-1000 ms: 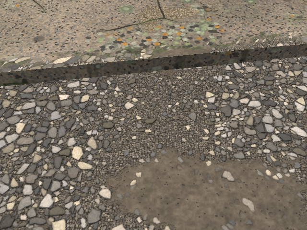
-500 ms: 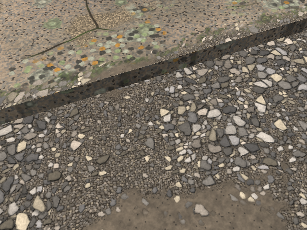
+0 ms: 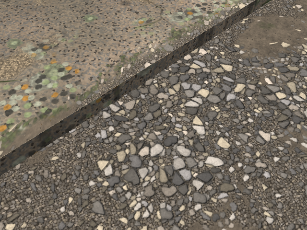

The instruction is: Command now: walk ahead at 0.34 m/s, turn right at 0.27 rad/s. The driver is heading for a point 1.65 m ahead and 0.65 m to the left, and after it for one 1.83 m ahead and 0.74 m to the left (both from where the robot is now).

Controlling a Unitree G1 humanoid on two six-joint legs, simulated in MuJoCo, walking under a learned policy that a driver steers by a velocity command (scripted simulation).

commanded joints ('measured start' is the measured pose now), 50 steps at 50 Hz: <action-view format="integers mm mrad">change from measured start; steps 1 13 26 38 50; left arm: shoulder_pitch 22 73 -160 -119 -108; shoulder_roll -17 125 129 74 80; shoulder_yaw -15 21 31 37 26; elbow -65 -66 -2 20 13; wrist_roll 18 37 10 23 3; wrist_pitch -17 -7 13 27 -14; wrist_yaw -4 4 33 48 1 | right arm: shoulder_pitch -75 70 -6 -81 -111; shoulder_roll -148 -164 -121 -190 -227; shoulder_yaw -27 -8 -20 -28 -53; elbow -52 -37 -131 -221 -277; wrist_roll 7 47 16 11 30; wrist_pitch -10 54 161 110 146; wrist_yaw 0 -8 -4 -44 -37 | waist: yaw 56 104 0 49 36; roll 117 -117 -101 165 218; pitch -55 -358 -157 -133 -135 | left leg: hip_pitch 5 -461 -117 39 41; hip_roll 239 50 80 223 175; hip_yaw -124 -170 -42 -405 -608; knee -122 850 386 2 76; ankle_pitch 592 -543 -119 271 292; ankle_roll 181 -79 -32 173 181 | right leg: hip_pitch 64 816 378 -12 261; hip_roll -14 -339 -261 70 122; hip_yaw -6 279 -59 7 25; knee -198 -602 -737 27 -520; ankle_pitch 126 886 251 -19 -35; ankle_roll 10 -310 -185 61 54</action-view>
